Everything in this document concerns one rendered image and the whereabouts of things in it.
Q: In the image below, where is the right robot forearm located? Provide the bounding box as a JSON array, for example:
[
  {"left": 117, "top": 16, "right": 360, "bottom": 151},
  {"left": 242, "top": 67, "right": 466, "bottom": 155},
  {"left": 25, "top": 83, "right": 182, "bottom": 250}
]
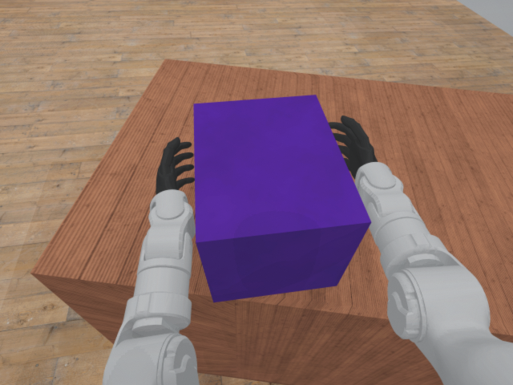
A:
[{"left": 355, "top": 162, "right": 491, "bottom": 326}]

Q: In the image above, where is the right robot hand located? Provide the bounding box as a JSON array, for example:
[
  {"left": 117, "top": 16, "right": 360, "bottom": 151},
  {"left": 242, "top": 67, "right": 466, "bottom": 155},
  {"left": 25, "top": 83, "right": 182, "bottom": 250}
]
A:
[{"left": 329, "top": 115, "right": 378, "bottom": 179}]

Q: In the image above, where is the left robot upper arm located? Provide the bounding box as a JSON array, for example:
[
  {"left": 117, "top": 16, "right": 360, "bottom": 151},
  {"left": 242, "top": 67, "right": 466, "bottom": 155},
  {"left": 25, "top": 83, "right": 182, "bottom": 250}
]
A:
[{"left": 103, "top": 333, "right": 200, "bottom": 385}]

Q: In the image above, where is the left robot forearm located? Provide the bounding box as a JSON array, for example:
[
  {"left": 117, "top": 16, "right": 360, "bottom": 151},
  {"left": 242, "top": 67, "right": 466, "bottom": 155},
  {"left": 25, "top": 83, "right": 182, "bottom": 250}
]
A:
[{"left": 103, "top": 189, "right": 196, "bottom": 380}]

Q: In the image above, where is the right robot upper arm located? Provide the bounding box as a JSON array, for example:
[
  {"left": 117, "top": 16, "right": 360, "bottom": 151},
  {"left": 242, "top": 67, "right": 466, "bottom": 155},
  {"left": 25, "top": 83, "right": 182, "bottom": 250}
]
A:
[{"left": 387, "top": 265, "right": 513, "bottom": 385}]

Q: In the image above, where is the carton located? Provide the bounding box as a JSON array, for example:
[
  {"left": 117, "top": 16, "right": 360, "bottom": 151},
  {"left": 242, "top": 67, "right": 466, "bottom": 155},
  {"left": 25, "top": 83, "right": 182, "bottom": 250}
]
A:
[{"left": 193, "top": 95, "right": 371, "bottom": 302}]

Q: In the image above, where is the pedestal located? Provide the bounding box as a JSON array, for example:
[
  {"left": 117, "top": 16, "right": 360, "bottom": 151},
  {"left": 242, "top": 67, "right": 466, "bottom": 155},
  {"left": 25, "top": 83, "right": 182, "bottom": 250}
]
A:
[{"left": 30, "top": 59, "right": 513, "bottom": 385}]

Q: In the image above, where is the left robot hand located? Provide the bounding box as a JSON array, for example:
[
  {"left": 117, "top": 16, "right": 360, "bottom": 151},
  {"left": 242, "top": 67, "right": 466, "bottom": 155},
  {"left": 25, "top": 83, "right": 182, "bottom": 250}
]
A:
[{"left": 156, "top": 137, "right": 195, "bottom": 195}]

